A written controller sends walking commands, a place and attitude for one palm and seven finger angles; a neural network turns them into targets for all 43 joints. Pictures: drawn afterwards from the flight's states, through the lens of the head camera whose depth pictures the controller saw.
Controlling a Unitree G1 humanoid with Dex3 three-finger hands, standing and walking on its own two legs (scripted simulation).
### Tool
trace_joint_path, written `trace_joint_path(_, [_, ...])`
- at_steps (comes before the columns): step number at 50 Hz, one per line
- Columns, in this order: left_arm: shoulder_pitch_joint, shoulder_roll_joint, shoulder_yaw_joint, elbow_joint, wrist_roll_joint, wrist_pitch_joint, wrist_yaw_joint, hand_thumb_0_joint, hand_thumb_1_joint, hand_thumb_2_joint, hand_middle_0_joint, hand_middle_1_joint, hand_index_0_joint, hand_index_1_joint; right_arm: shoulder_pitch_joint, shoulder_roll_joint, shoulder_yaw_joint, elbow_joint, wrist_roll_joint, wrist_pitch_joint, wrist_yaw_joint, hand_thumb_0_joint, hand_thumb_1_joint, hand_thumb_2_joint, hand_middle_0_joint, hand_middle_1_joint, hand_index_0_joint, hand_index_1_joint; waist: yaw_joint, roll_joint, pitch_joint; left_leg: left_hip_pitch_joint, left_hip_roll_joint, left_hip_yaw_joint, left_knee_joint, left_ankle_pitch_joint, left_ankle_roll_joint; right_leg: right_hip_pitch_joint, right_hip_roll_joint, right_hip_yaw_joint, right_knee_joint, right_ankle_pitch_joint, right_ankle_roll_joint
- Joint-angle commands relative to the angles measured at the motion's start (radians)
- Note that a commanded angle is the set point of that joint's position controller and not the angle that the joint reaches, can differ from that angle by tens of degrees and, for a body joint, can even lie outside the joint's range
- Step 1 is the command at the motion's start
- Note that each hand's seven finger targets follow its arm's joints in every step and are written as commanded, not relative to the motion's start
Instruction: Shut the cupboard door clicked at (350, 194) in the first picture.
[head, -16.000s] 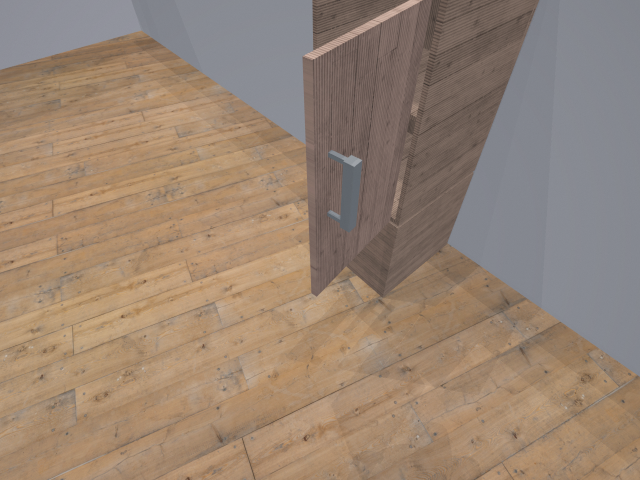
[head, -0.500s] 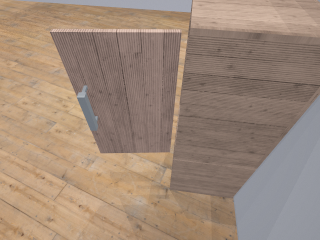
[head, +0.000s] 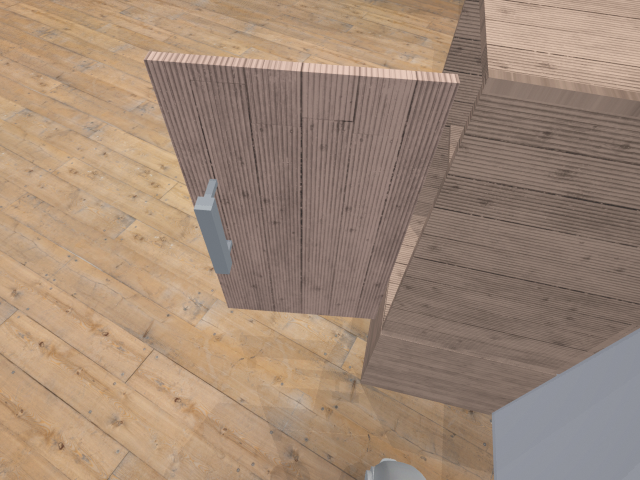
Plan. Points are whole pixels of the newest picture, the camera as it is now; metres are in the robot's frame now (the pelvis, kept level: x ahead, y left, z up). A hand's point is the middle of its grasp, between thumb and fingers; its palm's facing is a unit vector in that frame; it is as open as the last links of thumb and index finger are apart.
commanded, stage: come to a stop and stand still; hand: left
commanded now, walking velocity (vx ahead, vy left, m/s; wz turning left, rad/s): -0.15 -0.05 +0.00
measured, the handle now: (218, 228) +0.46 +0.19 -0.01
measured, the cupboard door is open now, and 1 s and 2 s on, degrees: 99 99 99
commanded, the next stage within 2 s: look again from close up in 1.24 s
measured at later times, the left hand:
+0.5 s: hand out of the picture +0.06 +0.18 -0.19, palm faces +0.03 -0.98 -0.22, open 7.3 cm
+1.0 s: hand out of the picture -0.03 +0.17 -0.17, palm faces +0.01 -0.98 -0.20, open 7.3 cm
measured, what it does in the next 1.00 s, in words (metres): steps on the spot: right foot, then left foot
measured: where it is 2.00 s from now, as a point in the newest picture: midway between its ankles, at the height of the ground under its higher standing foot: outside the picture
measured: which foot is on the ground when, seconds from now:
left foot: down 0.00-0.18, up 0.20-0.50, down 0.52-1.00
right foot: up 0.00-0.14, down 0.16-0.52, up 0.54-0.76, down 0.78-1.00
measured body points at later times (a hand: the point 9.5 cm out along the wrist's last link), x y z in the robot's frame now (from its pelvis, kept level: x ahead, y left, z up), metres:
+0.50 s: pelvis +0.00 -0.01 -0.01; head +0.04 +0.01 +0.43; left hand +0.06 +0.23 -0.17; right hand +0.08 -0.26 -0.15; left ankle -0.01 +0.11 -0.74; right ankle +0.06 -0.13 -0.74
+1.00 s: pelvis -0.04 +0.00 +0.00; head -0.03 -0.01 +0.45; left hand -0.03 +0.22 -0.16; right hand -0.02 -0.23 -0.16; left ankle -0.01 +0.11 -0.74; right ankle -0.07 -0.11 -0.74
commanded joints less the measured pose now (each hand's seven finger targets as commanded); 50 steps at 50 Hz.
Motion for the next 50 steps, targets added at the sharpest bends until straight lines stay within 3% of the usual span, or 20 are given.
trace_joint_path(1, [0.043, 0.046, 0.004, -0.049, -0.001, -0.002, 0.003, 0.000, 0.900, 0.900, -0.200, -0.300, -0.200, -0.300, 0.052, -0.169, -0.054, -0.039, -0.003, 0.000, -0.015, 0.000, -0.900, -0.900, 0.200, 0.300, 0.200, 0.300, -0.006, 0.130, -0.056, 0.100, 0.294, -0.134, 0.006, 1.006, 0.076, 0.034, 0.010, -0.009, -0.165, 0.016, -0.003])
trace_joint_path(5, [0.051, 0.071, 0.015, -0.076, 0.002, -0.012, 0.007, 0.000, 0.900, 0.900, -0.200, -0.300, -0.200, -0.300, 0.044, -0.171, -0.078, -0.044, -0.004, 0.020, -0.011, 0.000, -0.900, -0.900, 0.200, 0.300, 0.200, 0.300, 0.008, 0.117, -0.046, 0.094, 0.286, -0.143, 0.093, 0.971, 0.050, 0.119, 0.022, -0.013, -0.347, 0.082, -0.019])
trace_joint_path(7, [0.135, 0.106, 0.026, -0.058, 0.006, -0.027, 0.008, 0.000, 0.900, 0.900, -0.200, -0.300, -0.200, -0.300, 0.035, -0.173, -0.086, -0.057, 0.007, 0.025, -0.004, 0.000, -0.900, -0.900, 0.200, 0.300, 0.200, 0.300, 0.041, 0.055, -0.115, 0.043, 0.210, -0.103, 0.213, 0.784, -0.004, 0.275, -0.009, 0.011, -0.479, 0.450, -0.029])
trace_joint_path(8, [0.164, 0.157, 0.035, -0.052, 0.010, -0.036, 0.014, 0.000, 0.900, 0.900, -0.200, -0.300, -0.200, -0.300, 0.062, -0.148, -0.091, -0.062, 0.014, 0.028, 0.000, 0.000, -0.900, -0.900, 0.200, 0.300, 0.200, 0.300, 0.034, -0.072, -0.179, -0.084, 0.124, -0.065, 0.339, 0.462, -0.040, 0.404, -0.137, 0.161, -0.422, 0.842, -0.090])
trace_joint_path(9, [0.188, 0.192, 0.043, -0.046, 0.008, -0.037, 0.017, 0.000, 0.900, 0.900, -0.200, -0.300, -0.200, -0.300, 0.074, -0.115, -0.092, -0.071, 0.018, 0.030, 0.003, 0.000, -0.900, -0.900, 0.200, 0.300, 0.200, 0.300, 0.039, -0.186, -0.213, -0.234, 0.002, -0.018, 0.508, -0.162, -0.077, 0.504, -0.317, 0.311, -0.434, 1.197, -0.225])
trace_joint_path(10, [0.191, 0.195, 0.040, -0.053, 0.005, -0.037, 0.018, 0.000, 0.900, 0.900, -0.200, -0.300, -0.200, -0.300, 0.049, -0.094, -0.090, -0.084, 0.022, 0.039, -0.005, 0.000, -0.900, -0.900, 0.200, 0.300, 0.200, 0.300, 0.054, -0.173, -0.224, -0.255, 0.000, -0.092, 0.621, -0.393, -0.075, 0.489, -0.400, 0.334, -0.464, 1.281, -0.312])
trace_joint_path(13, [0.065, 0.147, 0.032, -0.089, 0.009, -0.024, 0.023, 0.000, 0.900, 0.900, -0.200, -0.300, -0.200, -0.300, -0.030, -0.085, -0.090, -0.085, 0.016, 0.063, 0.006, 0.000, -0.900, -0.900, 0.200, 0.300, 0.200, 0.300, 0.023, -0.152, -0.126, -0.297, 0.037, -0.131, 0.739, -0.302, -0.087, 0.310, -0.290, 0.257, -0.523, 0.904, -0.272])
trace_joint_path(16, [0.025, 0.167, 0.043, -0.116, 0.012, -0.018, 0.018, 0.000, 0.900, 0.900, -0.200, -0.300, -0.200, -0.300, -0.032, -0.070, -0.086, -0.089, 0.012, 0.074, 0.022, 0.000, -0.900, -0.900, 0.200, 0.300, 0.200, 0.300, 0.008, -0.114, -0.142, -0.267, 0.037, -0.085, 0.653, -0.226, -0.106, 0.245, -0.241, 0.188, -0.551, 0.687, -0.227])
trace_joint_path(20, [0.038, 0.192, 0.055, -0.117, 0.018, -0.012, 0.010, 0.000, 0.900, 0.900, -0.200, -0.300, -0.200, -0.300, -0.057, -0.075, -0.082, -0.111, 0.010, 0.066, 0.027, 0.000, -0.900, -0.900, 0.200, 0.300, 0.200, 0.300, 0.026, -0.143, -0.152, -0.230, 0.036, -0.046, 0.434, -0.186, -0.114, 0.249, -0.224, 0.215, -0.555, 0.485, -0.216])
trace_joint_path(23, [0.012, 0.192, 0.052, -0.123, 0.008, -0.001, 0.004, 0.000, 0.900, 0.900, -0.200, -0.300, -0.200, -0.300, 0.020, -0.078, -0.076, -0.091, 0.010, 0.053, 0.026, 0.000, -0.900, -0.900, 0.200, 0.300, 0.200, 0.300, -0.017, -0.127, -0.147, -0.045, 0.015, -0.011, 0.146, 0.005, -0.103, 0.151, -0.167, 0.183, -0.518, 0.265, -0.139])
trace_joint_path(24, [0.007, 0.170, 0.047, -0.124, 0.002, 0.005, 0.003, 0.000, 0.900, 0.900, -0.200, -0.300, -0.200, -0.300, 0.047, -0.095, -0.076, -0.080, 0.012, 0.048, 0.024, 0.000, -0.900, -0.900, 0.200, 0.300, 0.200, 0.300, -0.032, -0.093, -0.138, 0.030, 0.035, -0.026, 0.048, 0.057, -0.096, 0.090, -0.127, 0.154, -0.478, 0.142, -0.100])
trace_joint_path(25, [0.014, 0.120, 0.036, -0.133, -0.001, 0.013, 0.000, 0.000, 0.900, 0.900, -0.200, -0.300, -0.200, -0.300, 0.054, -0.138, -0.085, -0.083, 0.007, 0.042, 0.022, 0.000, -0.900, -0.900, 0.200, 0.300, 0.200, 0.300, -0.034, 0.056, -0.124, 0.041, 0.133, -0.133, -0.039, 0.046, -0.068, 0.038, -0.054, 0.091, -0.379, -0.008, -0.056])
trace_joint_path(26, [0.016, 0.065, 0.028, -0.151, -0.008, 0.021, -0.002, 0.000, 0.900, 0.900, -0.200, -0.300, -0.200, -0.300, 0.010, -0.207, -0.093, -0.118, -0.006, 0.041, 0.020, 0.000, -0.900, -0.900, 0.200, 0.300, 0.200, 0.300, -0.020, 0.293, -0.058, -0.094, 0.321, -0.360, -0.137, 0.093, 0.018, -0.004, 0.033, 0.008, -0.251, -0.187, -0.002])
trace_joint_path(27, [-0.006, 0.081, 0.027, -0.153, -0.004, 0.025, 0.002, 0.000, 0.900, 0.900, -0.200, -0.300, -0.200, -0.300, -0.041, -0.213, -0.086, -0.145, -0.014, 0.047, 0.019, 0.000, -0.900, -0.900, 0.200, 0.300, 0.200, 0.300, -0.019, 0.250, -0.018, -0.251, 0.376, -0.405, -0.168, 0.125, 0.099, 0.069, 0.038, 0.034, -0.125, -0.218, -0.006])
trace_joint_path(31, [0.081, 0.056, 0.022, -0.081, 0.003, 0.025, -0.007, 0.000, 0.900, 0.900, -0.200, -0.300, -0.200, -0.300, -0.157, -0.165, -0.062, -0.154, -0.010, 0.032, 0.004, 0.000, -0.900, -0.900, 0.200, 0.300, 0.200, 0.300, 0.050, 0.165, -0.014, -0.273, 0.256, -0.244, -0.133, 0.194, 0.086, 0.137, 0.024, 0.062, -0.029, -0.084, -0.007])
trace_joint_path(35, [0.063, 0.039, 0.005, -0.072, -0.003, 0.003, -0.006, 0.000, 0.900, 0.900, -0.200, -0.300, -0.200, -0.300, -0.062, -0.162, -0.068, -0.109, -0.008, 0.029, 0.001, 0.000, -0.900, -0.900, 0.200, 0.300, 0.200, 0.300, 0.010, 0.144, -0.062, -0.070, 0.257, -0.239, -0.080, 0.347, 0.095, 0.146, 0.013, 0.024, -0.287, -0.122, 0.008])
trace_joint_path(38, [0.122, 0.059, 0.001, -0.035, -0.004, -0.022, 0.000, 0.000, 0.900, 0.900, -0.200, -0.300, -0.200, -0.300, -0.017, -0.156, -0.065, -0.082, 0.008, 0.024, 0.005, 0.000, -0.900, -0.900, 0.200, 0.300, 0.200, 0.300, 0.015, 0.043, -0.130, -0.062, 0.196, -0.208, 0.025, 0.362, 0.024, 0.331, -0.008, 0.061, -0.594, 0.124, 0.005])
trace_joint_path(40, [0.137, 0.114, 0.001, -0.018, -0.004, -0.037, 0.005, 0.000, 0.900, 0.900, -0.200, -0.300, -0.200, -0.300, -0.022, -0.115, -0.055, -0.082, 0.017, 0.019, 0.010, 0.000, -0.900, -0.900, 0.200, 0.300, 0.200, 0.300, -0.002, -0.065, -0.125, -0.129, 0.116, -0.123, 0.056, 0.202, -0.046, 0.382, -0.139, 0.185, -0.587, 0.435, -0.050])
trace_joint_path(42, [0.119, 0.109, -0.004, -0.007, -0.006, -0.039, 0.004, 0.000, 0.900, 0.900, -0.200, -0.300, -0.200, -0.300, -0.023, -0.117, -0.053, -0.066, 0.009, 0.023, 0.013, 0.000, -0.900, -0.900, 0.200, 0.300, 0.200, 0.300, -0.015, -0.106, -0.151, -0.069, 0.103, -0.109, 0.035, 0.234, -0.061, 0.349, -0.120, 0.153, -0.538, 0.484, -0.067])
trace_joint_path(50, [0.129, 0.068, -0.020, 0.027, -0.009, -0.027, 0.003, 0.000, 0.900, 0.900, -0.200, -0.300, -0.200, -0.300, -0.020, -0.112, -0.040, 0.007, 0.009, 0.035, 0.015, 0.000, -0.900, -0.900, 0.200, 0.300, 0.200, 0.300, -0.004, -0.018, 0.045, -0.076, 0.122, -0.126, -0.045, 0.072, -0.056, 0.189, -0.050, 0.138, -0.650, 0.000, -0.042])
